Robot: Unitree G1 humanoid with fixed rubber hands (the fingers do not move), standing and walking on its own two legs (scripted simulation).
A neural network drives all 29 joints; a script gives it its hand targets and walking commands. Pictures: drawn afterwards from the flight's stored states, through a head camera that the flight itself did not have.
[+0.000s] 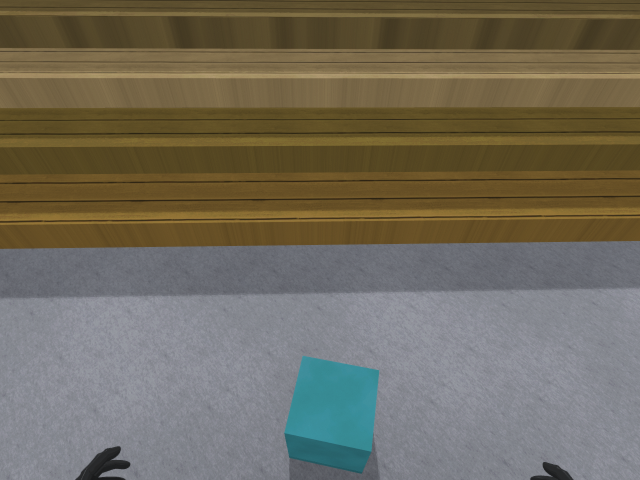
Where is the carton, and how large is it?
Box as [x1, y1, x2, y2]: [284, 356, 378, 473]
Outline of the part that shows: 302,356 284,432 289,457 361,473 371,450 378,370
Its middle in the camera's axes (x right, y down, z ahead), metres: +0.03 +0.49 +1.08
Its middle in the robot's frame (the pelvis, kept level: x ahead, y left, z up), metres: +0.40 -0.02 -0.66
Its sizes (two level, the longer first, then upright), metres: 0.210 0.200 0.250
